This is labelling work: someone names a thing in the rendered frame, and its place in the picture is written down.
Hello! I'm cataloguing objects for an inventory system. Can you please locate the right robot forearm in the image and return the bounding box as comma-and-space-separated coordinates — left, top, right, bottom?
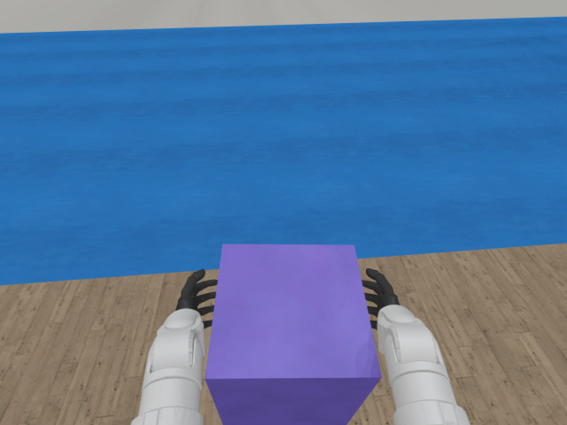
377, 305, 470, 425

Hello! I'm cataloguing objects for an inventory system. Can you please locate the left robot forearm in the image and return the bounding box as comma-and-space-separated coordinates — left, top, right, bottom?
130, 308, 206, 425

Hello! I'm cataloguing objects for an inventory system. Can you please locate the right robot hand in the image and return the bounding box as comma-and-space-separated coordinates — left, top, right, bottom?
361, 268, 400, 330

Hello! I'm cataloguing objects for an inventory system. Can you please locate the left robot hand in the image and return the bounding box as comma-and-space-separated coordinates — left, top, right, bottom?
175, 269, 218, 328

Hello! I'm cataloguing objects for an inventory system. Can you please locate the carton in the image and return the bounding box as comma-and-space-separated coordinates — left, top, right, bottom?
205, 243, 382, 425

